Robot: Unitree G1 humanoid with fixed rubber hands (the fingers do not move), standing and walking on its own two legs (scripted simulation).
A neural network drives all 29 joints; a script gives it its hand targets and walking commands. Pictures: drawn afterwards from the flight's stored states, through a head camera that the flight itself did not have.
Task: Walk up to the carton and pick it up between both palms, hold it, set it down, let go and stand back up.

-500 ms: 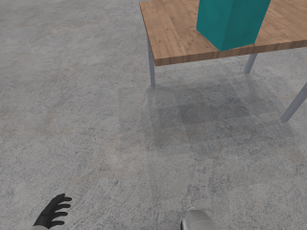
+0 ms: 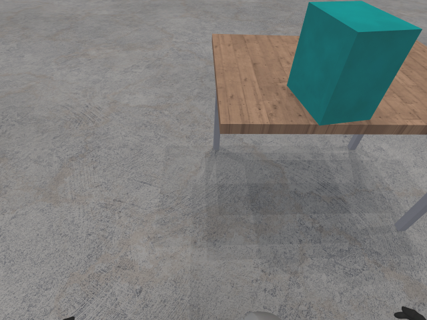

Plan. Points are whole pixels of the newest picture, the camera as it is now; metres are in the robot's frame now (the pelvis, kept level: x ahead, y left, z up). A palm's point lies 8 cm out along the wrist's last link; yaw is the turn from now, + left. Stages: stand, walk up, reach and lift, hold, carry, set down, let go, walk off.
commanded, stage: walk up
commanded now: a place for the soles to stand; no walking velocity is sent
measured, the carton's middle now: (340, 63) +0.80 -0.35 +0.13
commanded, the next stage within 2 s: none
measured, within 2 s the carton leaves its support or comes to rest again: neither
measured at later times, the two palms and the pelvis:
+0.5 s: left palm (158, 267) +0.23 +0.14 -0.05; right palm out of the picture +0.25 -0.50 -0.08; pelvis +0.14 -0.17 +0.00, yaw +0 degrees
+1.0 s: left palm (216, 212) +0.39 +0.03 -0.08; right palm out of the picture +0.36 -0.64 -0.03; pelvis +0.27 -0.30 -0.01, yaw +2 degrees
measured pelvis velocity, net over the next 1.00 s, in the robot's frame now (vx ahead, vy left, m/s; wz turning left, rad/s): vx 0.27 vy -0.30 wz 0.04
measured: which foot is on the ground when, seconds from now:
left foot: down 0.00-0.30, up 0.32-0.68, down 0.70-1.00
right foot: up 0.00-0.26, down 0.28-0.72, up 0.74-1.00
